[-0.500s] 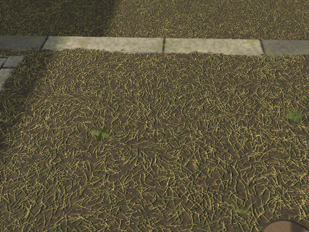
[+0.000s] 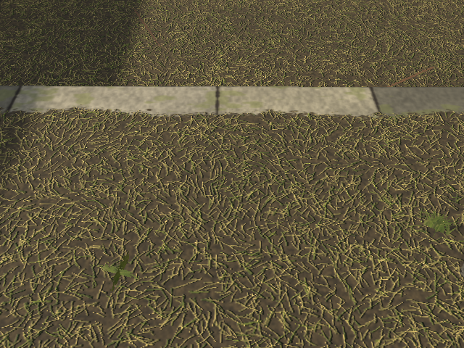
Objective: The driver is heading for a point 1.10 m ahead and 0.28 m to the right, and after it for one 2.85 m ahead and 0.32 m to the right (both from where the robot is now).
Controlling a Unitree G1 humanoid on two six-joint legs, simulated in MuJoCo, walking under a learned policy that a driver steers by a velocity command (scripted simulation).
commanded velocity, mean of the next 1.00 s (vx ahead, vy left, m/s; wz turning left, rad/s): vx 0.50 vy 0.00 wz -0.06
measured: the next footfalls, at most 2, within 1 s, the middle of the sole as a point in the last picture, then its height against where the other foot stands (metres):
right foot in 0.30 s outside the picture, level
left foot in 0.86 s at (209, 304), level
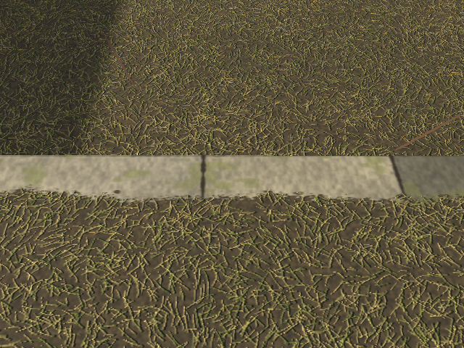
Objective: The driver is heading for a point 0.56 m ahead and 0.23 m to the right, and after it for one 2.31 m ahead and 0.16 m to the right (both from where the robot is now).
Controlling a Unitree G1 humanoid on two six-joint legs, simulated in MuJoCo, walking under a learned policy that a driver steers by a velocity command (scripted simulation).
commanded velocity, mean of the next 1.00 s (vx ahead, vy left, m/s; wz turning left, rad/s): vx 0.50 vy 0.00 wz -0.39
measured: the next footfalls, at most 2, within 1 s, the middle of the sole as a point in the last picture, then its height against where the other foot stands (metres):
right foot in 0.44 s outside the picture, level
left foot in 0.96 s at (272, 267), level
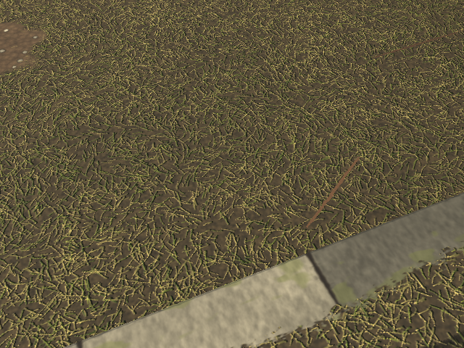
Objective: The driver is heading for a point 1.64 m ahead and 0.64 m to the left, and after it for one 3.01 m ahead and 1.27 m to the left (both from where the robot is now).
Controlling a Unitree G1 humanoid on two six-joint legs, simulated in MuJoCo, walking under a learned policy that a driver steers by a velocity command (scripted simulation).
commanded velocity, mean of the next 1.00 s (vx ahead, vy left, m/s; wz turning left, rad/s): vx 0.50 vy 0.00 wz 0.51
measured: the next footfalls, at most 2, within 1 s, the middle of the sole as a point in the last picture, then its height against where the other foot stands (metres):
right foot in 0.46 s outside the picture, level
left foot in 0.92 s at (162, 330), level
